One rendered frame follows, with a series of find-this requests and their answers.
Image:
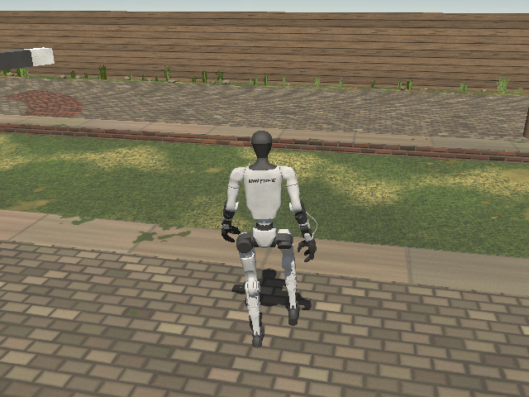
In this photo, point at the humanoid robot torso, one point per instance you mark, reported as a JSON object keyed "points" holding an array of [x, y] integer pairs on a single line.
{"points": [[263, 199]]}

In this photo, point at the robot left forearm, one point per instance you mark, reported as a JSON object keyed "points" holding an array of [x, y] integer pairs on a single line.
{"points": [[227, 217]]}

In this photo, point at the left robot upper arm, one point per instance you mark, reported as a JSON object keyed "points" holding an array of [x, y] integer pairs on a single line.
{"points": [[233, 188]]}

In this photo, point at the right robot hand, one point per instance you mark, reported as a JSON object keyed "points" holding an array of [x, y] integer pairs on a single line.
{"points": [[311, 249]]}

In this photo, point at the left robot hand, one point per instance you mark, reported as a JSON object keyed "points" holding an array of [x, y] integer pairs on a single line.
{"points": [[233, 230]]}

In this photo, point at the right robot upper arm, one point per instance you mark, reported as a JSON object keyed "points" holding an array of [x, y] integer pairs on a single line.
{"points": [[292, 186]]}

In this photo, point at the robot right forearm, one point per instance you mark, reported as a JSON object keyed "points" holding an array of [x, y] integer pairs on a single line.
{"points": [[303, 223]]}

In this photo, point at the robot right thigh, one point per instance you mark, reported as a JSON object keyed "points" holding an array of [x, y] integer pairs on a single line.
{"points": [[284, 240]]}

